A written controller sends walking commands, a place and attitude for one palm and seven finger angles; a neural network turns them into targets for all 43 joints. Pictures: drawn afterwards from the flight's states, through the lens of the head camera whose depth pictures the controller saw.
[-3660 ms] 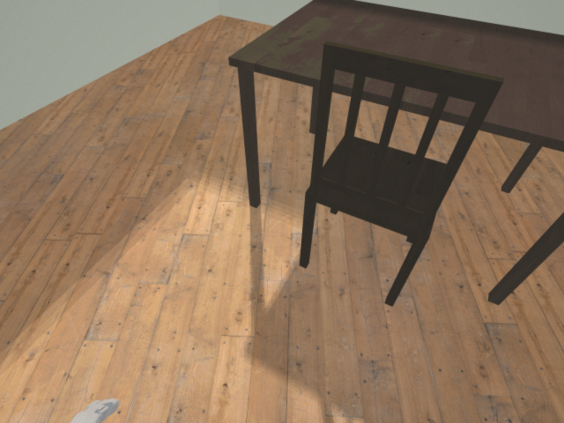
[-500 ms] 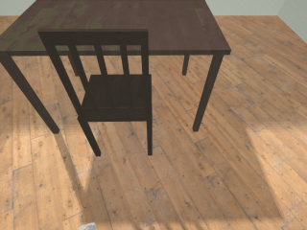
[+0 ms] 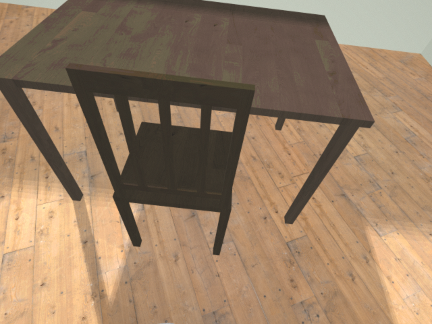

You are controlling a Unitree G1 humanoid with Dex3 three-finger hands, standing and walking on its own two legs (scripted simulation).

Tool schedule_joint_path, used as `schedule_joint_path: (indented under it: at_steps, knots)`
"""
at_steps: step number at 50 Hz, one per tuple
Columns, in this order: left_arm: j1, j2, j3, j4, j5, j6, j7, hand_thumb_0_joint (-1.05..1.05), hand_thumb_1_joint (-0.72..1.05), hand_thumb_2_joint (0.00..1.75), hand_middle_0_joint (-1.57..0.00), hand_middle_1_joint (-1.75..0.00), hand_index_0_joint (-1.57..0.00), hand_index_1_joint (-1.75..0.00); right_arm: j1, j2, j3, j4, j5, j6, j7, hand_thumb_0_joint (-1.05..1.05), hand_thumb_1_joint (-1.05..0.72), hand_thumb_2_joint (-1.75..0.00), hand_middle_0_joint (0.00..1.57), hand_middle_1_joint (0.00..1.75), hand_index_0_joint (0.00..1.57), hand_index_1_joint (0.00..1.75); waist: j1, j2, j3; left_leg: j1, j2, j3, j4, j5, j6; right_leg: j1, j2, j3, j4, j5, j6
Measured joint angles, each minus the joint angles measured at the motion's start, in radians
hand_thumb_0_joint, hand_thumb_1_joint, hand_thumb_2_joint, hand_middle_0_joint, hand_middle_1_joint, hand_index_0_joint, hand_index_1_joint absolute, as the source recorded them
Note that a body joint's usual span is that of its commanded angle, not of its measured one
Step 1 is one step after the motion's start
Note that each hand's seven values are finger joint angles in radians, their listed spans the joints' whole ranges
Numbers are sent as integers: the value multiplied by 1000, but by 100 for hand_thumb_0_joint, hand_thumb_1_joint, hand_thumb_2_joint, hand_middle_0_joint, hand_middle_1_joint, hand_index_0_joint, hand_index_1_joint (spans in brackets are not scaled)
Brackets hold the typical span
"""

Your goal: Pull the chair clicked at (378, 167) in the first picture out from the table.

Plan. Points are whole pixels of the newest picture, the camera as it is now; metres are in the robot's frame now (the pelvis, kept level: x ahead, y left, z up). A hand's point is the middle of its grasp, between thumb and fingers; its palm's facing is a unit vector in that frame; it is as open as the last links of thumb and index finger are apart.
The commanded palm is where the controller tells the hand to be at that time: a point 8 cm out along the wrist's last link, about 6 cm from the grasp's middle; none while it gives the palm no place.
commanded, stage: come to a stop and stand still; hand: left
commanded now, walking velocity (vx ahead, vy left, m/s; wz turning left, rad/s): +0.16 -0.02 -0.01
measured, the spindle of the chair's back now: (168, 150) +0.53 +0.17 -0.06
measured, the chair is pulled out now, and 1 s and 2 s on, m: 0.00 0.00 0.00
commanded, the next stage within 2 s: look again from close up in 1.66 s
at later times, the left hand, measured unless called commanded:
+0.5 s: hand out of the picture +0.13 +0.16 -0.16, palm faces +0.06 -0.97 -0.24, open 7.3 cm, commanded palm none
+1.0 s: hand out of the picture -0.02 +0.21 -0.17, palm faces +0.04 -0.99 -0.16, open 7.4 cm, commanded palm none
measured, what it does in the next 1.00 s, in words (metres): steps on the spot: right foot, then left foot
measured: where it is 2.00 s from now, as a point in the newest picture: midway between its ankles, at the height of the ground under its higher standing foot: outside the picture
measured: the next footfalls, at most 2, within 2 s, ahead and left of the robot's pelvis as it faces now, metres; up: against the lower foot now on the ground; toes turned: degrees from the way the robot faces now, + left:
right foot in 0.26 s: +0.16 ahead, -0.14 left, +0.00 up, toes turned -5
left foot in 0.66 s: +0.03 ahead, +0.11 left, +0.00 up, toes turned +4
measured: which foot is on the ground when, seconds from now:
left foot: down 0.00-0.32, up 0.34-0.64, down 0.66-1.00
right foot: up 0.00-0.24, down 0.26-0.68, up 0.70-1.00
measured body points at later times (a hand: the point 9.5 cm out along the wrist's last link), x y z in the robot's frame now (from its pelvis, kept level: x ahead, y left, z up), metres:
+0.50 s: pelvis +0.06 -0.02 +0.00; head +0.10 -0.04 +0.45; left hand +0.13 +0.21 -0.14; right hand +0.08 -0.24 -0.16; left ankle +0.00 +0.10 -0.67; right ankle +0.12 -0.14 -0.73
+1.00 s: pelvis +0.01 +0.03 +0.02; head +0.03 +0.06 +0.47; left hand -0.02 +0.26 -0.16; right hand +0.00 -0.19 -0.13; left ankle +0.00 +0.13 -0.73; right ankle -0.02 -0.10 -0.68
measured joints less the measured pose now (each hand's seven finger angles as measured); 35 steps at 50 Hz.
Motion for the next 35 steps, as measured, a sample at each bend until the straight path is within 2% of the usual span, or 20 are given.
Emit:
schedule_joint_path:
  at_steps: [2,5,8,11,13,15,18,21,23,25,29,32,33,35]
  knots:
    - [-27,3,5,-22,3,3,0,1,92,90,-20,-30,-20,-30,26,-4,-15,13,10,-4,-19,-1,-94,-90,20,30,20,30,-7,0,-5,44,-14,4,-63,16,5,-71,-15,7,-11,52,9]
    - [-68,5,10,-56,6,8,3,1,92,90,-20,-30,-19,-30,67,-19,-14,44,8,5,-19,-1,-95,-90,20,30,20,30,-14,4,-20,94,-28,6,-131,27,6,-125,-33,11,-110,101,19]
    - [-110,3,7,-77,6,15,11,1,92,90,-20,-30,-19,-30,102,-20,-7,73,4,18,-20,-1,-94,-90,20,30,20,30,-27,10,-28,127,-36,0,-157,20,-2,-117,-39,13,-267,131,30]
    - [-145,16,3,-80,5,21,29,2,94,90,-20,-30,-19,-30,123,-6,2,98,1,35,-22,-1,-93,-90,20,30,20,30,-41,14,-24,144,-33,-7,-132,-13,-19,-53,-27,13,-446,174,37]
    - [-153,25,-1,-83,3,18,32,2,94,90,-20,-30,-19,-30,133,7,4,110,4,48,-22,0,-92,-90,20,30,20,30,-43,11,-24,145,-31,-3,-88,-51,-35,10,-21,11,-573,262,37]
    - [-165,18,-5,-80,4,16,35,1,94,90,-20,-30,-19,-30,129,9,-1,117,10,63,-21,0,-92,-90,20,30,20,30,-45,37,-22,131,-8,-2,-34,-92,-52,29,-1,7,-592,213,15]
    - [-194,2,-13,-84,3,17,35,1,93,90,-20,-30,-19,-30,114,5,-16,102,17,86,-20,0,-91,-90,20,30,20,30,-71,78,-8,81,3,-49,70,-174,-70,26,10,-20,-581,181,-4]
    - [-231,-6,-9,-101,4,21,42,1,94,90,-20,-30,-20,-30,90,2,-26,90,17,108,-22,0,-91,-90,20,30,20,30,-64,83,12,4,-18,-101,279,-280,-82,26,4,-28,-604,202,-10]
    - [-251,-12,-5,-116,5,25,45,1,93,90,-20,-30,-20,-30,71,-6,-32,81,16,118,-20,0,-91,-90,20,30,20,30,-54,83,24,-34,-28,-125,384,-294,-91,26,0,-29,-627,224,-8]
    - [-264,-15,-1,-130,7,30,46,1,93,90,-20,-30,-20,-30,53,-17,-38,69,15,124,-17,0,-91,-90,20,30,20,30,-45,82,29,-54,-32,-136,426,-289,-100,24,-7,-29,-647,246,-1]
    - [-267,-9,6,-148,14,39,45,1,92,90,-20,-30,-20,-30,26,-37,-44,42,13,121,-11,0,-91,-90,20,30,20,30,-30,65,24,-32,-24,-138,335,-264,-106,10,-23,-22,-671,285,17]
    - [-249,8,12,-149,15,49,42,1,91,90,-20,-30,-20,-30,27,-43,-40,23,12,101,-7,0,-91,-90,20,30,20,30,-22,44,5,49,-16,-129,124,-173,-95,-11,-31,-10,-658,299,37]
    - [-239,13,13,-145,12,53,41,1,91,90,-20,-30,-20,-30,35,-46,-37,18,12,90,-7,0,-91,-90,20,30,20,30,-24,42,-7,87,-11,-128,30,-122,-86,-22,-30,-8,-641,296,45]
    - [-220,31,17,-123,2,69,40,1,91,90,-20,-30,-20,-30,51,-30,-30,25,3,77,-10,0,-91,-90,20,30,20,30,-26,9,-21,103,-27,-113,8,-87,-50,-36,-28,29,-583,190,49]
